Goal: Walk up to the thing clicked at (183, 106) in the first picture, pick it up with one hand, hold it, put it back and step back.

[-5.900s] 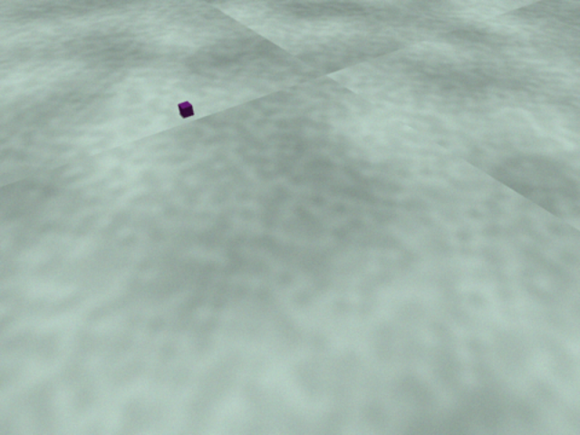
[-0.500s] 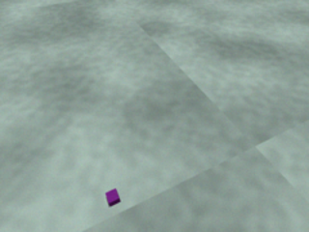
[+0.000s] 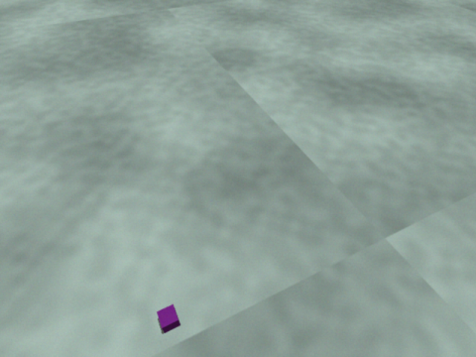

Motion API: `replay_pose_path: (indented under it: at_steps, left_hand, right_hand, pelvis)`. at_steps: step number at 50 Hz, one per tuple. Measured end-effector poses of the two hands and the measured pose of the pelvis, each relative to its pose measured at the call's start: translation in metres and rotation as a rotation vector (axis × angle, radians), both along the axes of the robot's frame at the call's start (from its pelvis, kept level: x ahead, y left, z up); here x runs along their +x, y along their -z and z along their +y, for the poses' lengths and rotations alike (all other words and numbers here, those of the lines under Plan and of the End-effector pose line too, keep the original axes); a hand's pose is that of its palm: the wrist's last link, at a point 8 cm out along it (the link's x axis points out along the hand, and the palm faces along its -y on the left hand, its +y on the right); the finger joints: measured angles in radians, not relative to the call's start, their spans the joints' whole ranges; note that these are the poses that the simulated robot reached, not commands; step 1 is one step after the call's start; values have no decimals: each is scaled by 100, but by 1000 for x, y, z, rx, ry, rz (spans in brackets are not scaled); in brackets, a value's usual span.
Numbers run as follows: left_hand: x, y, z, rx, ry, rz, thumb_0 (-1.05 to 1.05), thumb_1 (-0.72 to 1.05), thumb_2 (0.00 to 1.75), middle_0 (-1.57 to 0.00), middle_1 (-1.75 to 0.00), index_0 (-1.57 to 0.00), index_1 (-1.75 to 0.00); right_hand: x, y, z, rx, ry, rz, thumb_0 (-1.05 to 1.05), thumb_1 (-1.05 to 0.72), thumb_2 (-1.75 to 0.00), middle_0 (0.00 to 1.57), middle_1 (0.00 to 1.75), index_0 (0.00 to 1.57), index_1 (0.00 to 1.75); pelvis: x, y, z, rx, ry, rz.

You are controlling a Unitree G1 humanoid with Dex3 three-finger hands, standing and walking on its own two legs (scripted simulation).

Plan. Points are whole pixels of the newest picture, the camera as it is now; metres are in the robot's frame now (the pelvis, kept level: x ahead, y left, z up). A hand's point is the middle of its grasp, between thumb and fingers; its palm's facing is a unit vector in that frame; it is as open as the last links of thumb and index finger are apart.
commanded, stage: walk up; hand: left
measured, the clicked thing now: (168, 318) +0.42 +0.25 -0.75
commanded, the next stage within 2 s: stand in 0.60 s
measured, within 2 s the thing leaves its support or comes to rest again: neither
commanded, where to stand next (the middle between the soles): +0.04 +0.01 m, yaw +1 degrees
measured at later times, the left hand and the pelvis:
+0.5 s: hand out of the picture +0.08 +0.25 -0.16, palm faces +0.00 -0.94 -0.34, open 7.4 cm; pelvis +0.01 +0.00 +0.00, yaw +0 degrees
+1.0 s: hand out of the picture +0.09 +0.25 -0.15, palm faces -0.02 -0.94 -0.34, open 7.4 cm; pelvis +0.00 +0.00 +0.00, yaw +0 degrees
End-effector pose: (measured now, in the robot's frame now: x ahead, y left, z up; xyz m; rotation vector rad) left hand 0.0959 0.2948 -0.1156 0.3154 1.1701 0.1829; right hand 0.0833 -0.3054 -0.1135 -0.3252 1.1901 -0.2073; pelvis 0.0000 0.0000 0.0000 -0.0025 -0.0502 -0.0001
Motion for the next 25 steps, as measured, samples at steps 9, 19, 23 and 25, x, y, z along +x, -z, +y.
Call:
replay_pose_path:
  at_steps: [9, 19, 23, 25]
  left_hand:
    - [-20, 3, 2, -1, -33, 54, 0, 91, 89, -20, -30, -20, -30]
    - [-29, 3, 4, 3, -48, 78, 0, 91, 89, -20, -30, -20, -30]
    - [-27, 3, 3, 1, -50, 74, 0, 91, 89, -20, -30, -20, -30]
    - [-26, 3, 3, 0, -51, 71, 0, 91, 89, -20, -30, -20, -30]
  right_hand:
    - [-9, 3, 2, 5, 3, 36, 0, -90, -90, 20, 30, 20, 30]
    - [-10, 6, 9, 22, 3, 48, 1, -90, -90, 20, 30, 21, 30]
    - [-9, 7, 10, 24, 2, 47, 1, -90, -90, 20, 30, 21, 30]
    - [-7, 7, 11, 24, 1, 47, 1, -90, -90, 20, 30, 21, 30]
  pelvis:
    - [2, -2, 0, 0, -1, 0]
    - [4, -2, 1, -1, -5, 2]
    - [6, -2, 1, 0, -7, 4]
    - [6, -2, 1, -1, -8, 5]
